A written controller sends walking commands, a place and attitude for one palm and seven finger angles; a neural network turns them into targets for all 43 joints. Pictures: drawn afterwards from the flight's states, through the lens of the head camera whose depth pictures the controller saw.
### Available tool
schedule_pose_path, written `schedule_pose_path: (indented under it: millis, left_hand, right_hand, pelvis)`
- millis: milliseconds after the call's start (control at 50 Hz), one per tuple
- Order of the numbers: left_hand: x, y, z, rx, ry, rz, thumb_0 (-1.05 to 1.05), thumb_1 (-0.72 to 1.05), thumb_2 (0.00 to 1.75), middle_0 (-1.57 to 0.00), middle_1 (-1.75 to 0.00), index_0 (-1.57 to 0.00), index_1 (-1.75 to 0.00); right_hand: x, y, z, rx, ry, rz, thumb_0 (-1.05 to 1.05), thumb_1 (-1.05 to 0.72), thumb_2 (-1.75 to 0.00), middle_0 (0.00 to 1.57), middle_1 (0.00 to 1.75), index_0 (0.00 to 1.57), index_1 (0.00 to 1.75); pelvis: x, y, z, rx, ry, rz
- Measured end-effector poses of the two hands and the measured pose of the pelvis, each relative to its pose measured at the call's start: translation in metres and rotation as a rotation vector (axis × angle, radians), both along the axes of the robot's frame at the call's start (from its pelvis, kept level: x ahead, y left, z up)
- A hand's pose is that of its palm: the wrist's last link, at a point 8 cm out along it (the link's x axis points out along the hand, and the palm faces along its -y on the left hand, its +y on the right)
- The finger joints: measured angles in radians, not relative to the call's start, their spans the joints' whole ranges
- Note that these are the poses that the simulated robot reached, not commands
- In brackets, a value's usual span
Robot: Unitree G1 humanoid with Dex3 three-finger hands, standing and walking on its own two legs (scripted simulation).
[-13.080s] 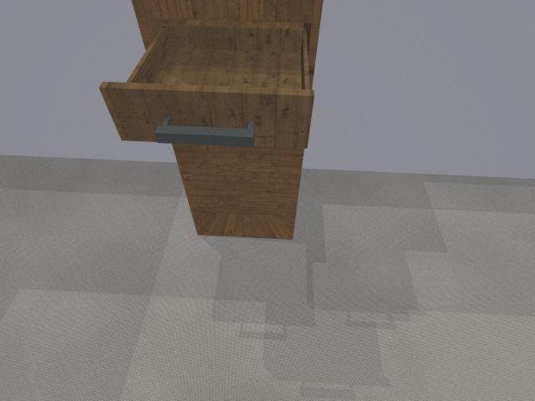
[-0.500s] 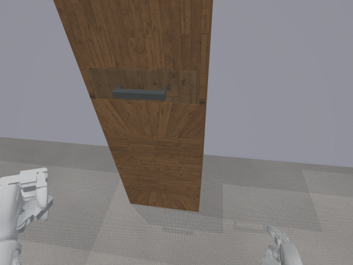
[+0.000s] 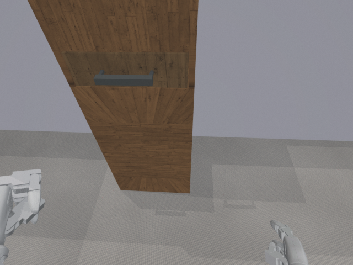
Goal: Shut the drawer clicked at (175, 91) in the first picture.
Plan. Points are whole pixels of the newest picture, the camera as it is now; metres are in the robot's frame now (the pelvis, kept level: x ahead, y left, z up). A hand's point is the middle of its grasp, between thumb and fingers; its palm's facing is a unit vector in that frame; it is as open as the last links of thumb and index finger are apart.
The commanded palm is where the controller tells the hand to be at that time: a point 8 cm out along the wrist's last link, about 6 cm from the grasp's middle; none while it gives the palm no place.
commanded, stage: step back with the hand held close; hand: left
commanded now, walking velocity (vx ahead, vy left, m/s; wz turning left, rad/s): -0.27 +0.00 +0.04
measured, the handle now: (125, 76) +0.62 +0.21 +0.09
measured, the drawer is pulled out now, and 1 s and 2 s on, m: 0.00 0.00 0.00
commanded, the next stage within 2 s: stop stepping back and stand still in 0.98 s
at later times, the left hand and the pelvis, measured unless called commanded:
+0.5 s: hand out of the picture +0.09 +0.26 +0.16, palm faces +0.42 -0.78 -0.47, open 3.2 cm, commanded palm +0.03 +0.29 +0.17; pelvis -0.09 +0.01 -0.02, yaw +3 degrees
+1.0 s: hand out of the picture +0.01 +0.25 +0.17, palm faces +0.34 -0.86 -0.38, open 3.2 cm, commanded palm -0.04 +0.29 +0.17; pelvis -0.18 +0.02 -0.01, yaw -2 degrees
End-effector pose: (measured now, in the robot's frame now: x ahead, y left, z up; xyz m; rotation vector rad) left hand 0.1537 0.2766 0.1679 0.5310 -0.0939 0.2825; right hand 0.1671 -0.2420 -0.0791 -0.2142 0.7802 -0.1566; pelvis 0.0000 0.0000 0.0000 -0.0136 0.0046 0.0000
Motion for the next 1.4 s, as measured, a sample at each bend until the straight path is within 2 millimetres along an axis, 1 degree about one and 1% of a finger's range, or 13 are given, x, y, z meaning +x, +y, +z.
schedule_pose_path:
  millis: [180, 360, 540, 680, 780, 900, 960, 1040, 1120, 1160, 1240, 1320, 1400]
  left_hand:
    - [-0.027, 0.011, 0.006, 0.026, -0.055, -0.016, 0.01, 0.89, 0.90, -1.40, -1.60, -1.40, -1.60]
    - [-0.071, 0.018, 0.005, 0.059, -0.124, 0.006, 0.01, 0.89, 0.90, -1.40, -1.60, -1.40, -1.60]
    - [-0.115, 0.015, 0.008, 0.049, -0.209, 0.051, 0.01, 0.89, 0.90, -1.40, -1.60, -1.41, -1.60]
    - [-0.128, 0.025, 0.005, 0.032, -0.274, 0.009, 0.01, 0.89, 0.90, -1.41, -1.60, -1.41, -1.60]
    - [-0.145, 0.033, 0.020, 0.079, -0.314, -0.010, 0.01, 0.89, 0.90, -1.41, -1.60, -1.41, -1.60]
    - [-0.175, 0.018, 0.018, 0.054, -0.306, -0.051, 0.01, 0.89, 0.90, -1.41, -1.60, -1.41, -1.60]
    - [-0.182, 0.011, 0.017, 0.010, -0.303, -0.087, 0.01, 0.89, 0.90, -1.41, -1.60, -1.41, -1.60]
    - [-0.185, 0.016, 0.014, -0.007, -0.299, -0.120, 0.01, 0.89, 0.90, -1.41, -1.60, -1.41, -1.60]
    - [-0.192, 0.022, 0.010, 0.000, -0.264, -0.166, 0.01, 0.89, 0.90, -1.41, -1.60, -1.41, -1.60]
    - [-0.206, 0.020, 0.012, 0.010, -0.235, -0.181, 0.01, 0.89, 0.90, -1.41, -1.60, -1.41, -1.60]
    - [-0.247, 0.015, 0.021, 0.049, -0.186, -0.180, 0.01, 0.89, 0.90, -1.40, -1.60, -1.41, -1.60]
    - [-0.292, 0.017, 0.026, 0.091, -0.173, -0.131, 0.01, 0.89, 0.90, -1.40, -1.60, -1.41, -1.60]
    - [-0.315, 0.034, 0.021, 0.017, -0.218, -0.026, 0.01, 0.88, 0.90, -1.41, -1.60, -1.41, -1.60]
  right_hand:
    - [-0.033, 0.006, 0.003, -0.021, 0.002, -0.020, 0.01, -0.91, -0.90, 0.20, 0.30, 0.20, 0.30]
    - [-0.063, 0.020, 0.001, -0.018, -0.057, 0.019, 0.01, -0.90, -0.90, 0.20, 0.30, 0.20, 0.30]
    - [-0.093, 0.021, -0.011, -0.029, -0.038, 0.071, 0.01, -0.90, -0.90, 0.21, 0.30, 0.20, 0.30]
    - [-0.123, 0.022, -0.010, -0.077, -0.034, 0.036, 0.02, -0.90, -0.90, 0.21, 0.30, 0.20, 0.30]
    - [-0.143, 0.032, -0.004, -0.044, -0.064, 0.041, 0.02, -0.90, -0.90, 0.20, 0.30, 0.20, 0.30]
    - [-0.166, 0.039, -0.007, -0.001, -0.085, 0.076, 0.01, -0.90, -0.90, 0.21, 0.30, 0.20, 0.30]
    - [-0.186, 0.038, -0.008, -0.012, -0.043, 0.059, 0.01, -0.90, -0.90, 0.21, 0.30, 0.20, 0.30]
    - [-0.210, 0.035, -0.003, -0.052, -0.039, 0.008, 0.01, -0.90, -0.90, 0.21, 0.30, 0.20, 0.30]
    - [-0.238, 0.034, 0.006, -0.055, -0.068, -0.007, 0.01, -0.90, -0.90, 0.21, 0.30, 0.20, 0.30]
    - [-0.256, 0.033, 0.013, -0.049, -0.093, -0.015, 0.01, -0.90, -0.90, 0.21, 0.30, 0.20, 0.30]
    - [-0.294, 0.029, 0.018, -0.038, -0.103, -0.045, 0.01, -0.90, -0.90, 0.21, 0.30, 0.20, 0.30]
    - [-0.327, 0.023, 0.004, -0.043, -0.048, -0.049, 0.01, -0.90, -0.90, 0.21, 0.30, 0.20, 0.30]
    - [-0.361, 0.019, -0.004, -0.059, 0.028, -0.081, 0.01, -0.90, -0.90, 0.21, 0.30, 0.20, 0.30]
  pelvis:
    - [-0.028, 0.008, -0.004, -0.007, 0.002, 0.000]
    - [-0.064, 0.012, -0.012, -0.020, -0.007, 0.021]
    - [-0.093, 0.008, -0.017, -0.025, -0.016, 0.056]
    - [-0.119, 0.019, -0.023, -0.052, -0.031, 0.055]
    - [-0.138, 0.016, -0.019, -0.077, -0.011, 0.054]
    - [-0.170, 0.011, -0.022, -0.047, 0.033, -0.010]
    - [-0.180, 0.016, -0.016, -0.034, 0.012, -0.027]
    - [-0.193, 0.025, -0.017, -0.033, 0.012, -0.041]
    - [-0.228, 0.027, -0.014, -0.015, -0.002, -0.051]
    - [-0.242, 0.027, -0.011, -0.030, -0.007, -0.058]
    - [-0.265, 0.026, -0.006, -0.041, -0.007, -0.052]
    - [-0.291, 0.026, -0.010, -0.011, -0.011, -0.051]
    - [-0.305, 0.033, -0.005, 0.014, -0.013, -0.074]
